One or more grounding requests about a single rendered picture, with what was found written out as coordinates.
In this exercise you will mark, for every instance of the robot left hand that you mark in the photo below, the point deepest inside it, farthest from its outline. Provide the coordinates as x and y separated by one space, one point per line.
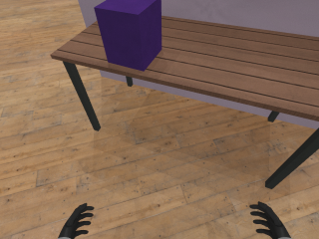
69 230

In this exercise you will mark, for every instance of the table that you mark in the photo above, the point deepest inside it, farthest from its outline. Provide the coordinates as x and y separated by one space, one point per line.
271 70

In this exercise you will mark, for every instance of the robot right hand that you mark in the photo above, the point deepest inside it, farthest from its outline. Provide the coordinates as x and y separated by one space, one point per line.
277 229

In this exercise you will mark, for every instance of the carton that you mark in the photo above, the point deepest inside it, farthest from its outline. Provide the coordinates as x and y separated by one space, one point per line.
130 31

